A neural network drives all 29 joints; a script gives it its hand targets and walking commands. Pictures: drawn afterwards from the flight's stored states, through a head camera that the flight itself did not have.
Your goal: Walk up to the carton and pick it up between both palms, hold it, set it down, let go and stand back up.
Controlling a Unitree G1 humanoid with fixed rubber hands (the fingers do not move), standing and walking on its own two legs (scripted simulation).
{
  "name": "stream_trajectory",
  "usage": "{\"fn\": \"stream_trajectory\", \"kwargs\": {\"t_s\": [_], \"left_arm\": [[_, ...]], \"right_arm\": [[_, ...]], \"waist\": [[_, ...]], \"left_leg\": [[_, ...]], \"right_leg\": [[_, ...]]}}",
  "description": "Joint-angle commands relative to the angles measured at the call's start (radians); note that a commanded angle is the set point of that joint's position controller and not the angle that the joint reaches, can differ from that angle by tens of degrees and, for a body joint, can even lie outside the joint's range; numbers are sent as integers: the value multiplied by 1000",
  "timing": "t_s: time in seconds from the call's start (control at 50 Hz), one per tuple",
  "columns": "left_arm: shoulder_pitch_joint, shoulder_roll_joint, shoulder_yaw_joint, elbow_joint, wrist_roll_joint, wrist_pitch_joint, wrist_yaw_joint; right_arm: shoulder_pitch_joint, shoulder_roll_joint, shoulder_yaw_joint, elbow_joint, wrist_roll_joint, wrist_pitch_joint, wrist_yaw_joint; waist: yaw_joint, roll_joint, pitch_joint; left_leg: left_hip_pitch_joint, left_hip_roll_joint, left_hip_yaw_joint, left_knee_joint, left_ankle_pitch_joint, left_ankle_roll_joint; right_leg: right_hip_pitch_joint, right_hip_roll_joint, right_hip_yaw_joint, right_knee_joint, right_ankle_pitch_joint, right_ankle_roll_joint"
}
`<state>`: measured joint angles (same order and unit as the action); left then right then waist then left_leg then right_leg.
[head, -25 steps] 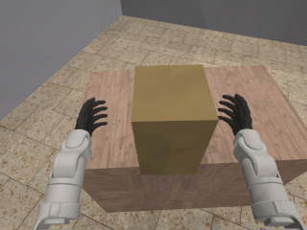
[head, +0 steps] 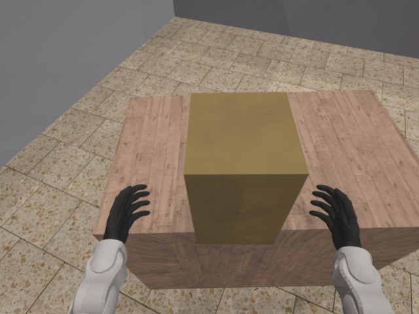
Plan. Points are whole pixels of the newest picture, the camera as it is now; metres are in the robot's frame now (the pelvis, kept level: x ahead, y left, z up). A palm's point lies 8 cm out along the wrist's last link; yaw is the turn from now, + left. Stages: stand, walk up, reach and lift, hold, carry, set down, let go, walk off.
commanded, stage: set down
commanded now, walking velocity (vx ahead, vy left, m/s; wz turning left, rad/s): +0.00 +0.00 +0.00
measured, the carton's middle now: (236, 176) +0.38 -0.02 +0.02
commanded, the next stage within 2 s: let go in 1.64 s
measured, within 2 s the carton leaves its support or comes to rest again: neither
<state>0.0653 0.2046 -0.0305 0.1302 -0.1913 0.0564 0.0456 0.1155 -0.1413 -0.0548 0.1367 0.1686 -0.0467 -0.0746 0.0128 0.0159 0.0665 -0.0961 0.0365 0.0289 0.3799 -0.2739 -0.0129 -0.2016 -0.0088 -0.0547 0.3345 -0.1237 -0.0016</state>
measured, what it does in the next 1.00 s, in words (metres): stands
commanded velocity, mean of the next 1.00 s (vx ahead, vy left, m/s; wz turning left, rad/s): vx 0.00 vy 0.00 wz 0.00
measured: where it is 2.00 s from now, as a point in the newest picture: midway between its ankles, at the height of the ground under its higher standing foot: outside the picture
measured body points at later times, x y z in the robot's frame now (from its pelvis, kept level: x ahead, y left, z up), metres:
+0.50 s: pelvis -0.01 +0.01 +0.00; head +0.00 +0.01 +0.45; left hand +0.20 +0.21 -0.03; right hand +0.20 -0.20 -0.03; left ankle -0.05 +0.12 -0.75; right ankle +0.03 -0.12 -0.75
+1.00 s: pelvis +0.01 +0.00 +0.00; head +0.00 +0.01 +0.45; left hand +0.17 +0.22 -0.08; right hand +0.17 -0.22 -0.07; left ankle -0.05 +0.12 -0.75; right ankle +0.03 -0.12 -0.75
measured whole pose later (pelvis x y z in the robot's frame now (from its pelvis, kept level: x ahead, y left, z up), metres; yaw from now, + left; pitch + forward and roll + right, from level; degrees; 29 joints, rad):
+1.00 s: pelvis +0.01 +0.00 +0.00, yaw -1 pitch -6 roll -1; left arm 0.26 0.21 -0.08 0.44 -0.06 0.03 0.05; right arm 0.26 -0.15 -0.07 0.59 0.03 -0.20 0.01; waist 0.04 0.01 0.08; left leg 0.02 0.05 0.04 0.38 -0.30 -0.02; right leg -0.10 0.00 -0.04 0.36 -0.16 0.00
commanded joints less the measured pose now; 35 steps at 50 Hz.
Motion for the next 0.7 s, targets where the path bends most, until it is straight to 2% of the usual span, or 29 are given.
{"fn": "stream_trajectory", "kwargs": {"t_s": [0.0,0.16,0.34,0.52,0.68], "left_arm": [[-156,93,30,-136,2,-121,6],[-65,80,3,-19,31,-250,7],[-27,76,-27,75,43,-336,20],[-14,89,-28,138,54,-291,21],[23,93,-25,151,79,-188,19]], "right_arm": [[-134,-81,-21,-123,-3,-92,8],[-66,-78,-6,11,-14,-208,13],[-41,-65,-15,126,-48,-292,33],[-36,-64,-34,201,-85,-276,51],[0,-83,-36,254,-99,-231,61]], "waist": [[-1,-7,-276],[-10,2,-229],[-11,12,-166],[-3,14,-116],[6,18,-82]], "left_leg": [[-163,-59,-19,-56,295,-8],[-160,-51,-32,-42,333,-16],[-199,-32,-33,-50,236,-17],[-243,-16,-17,-75,114,-13],[-219,-10,1,-93,124,-19]], "right_leg": [[343,37,84,26,198,-29],[357,34,88,29,211,-44],[341,25,88,36,112,-57],[345,15,87,37,15,-60],[357,19,81,21,7,-60]]}}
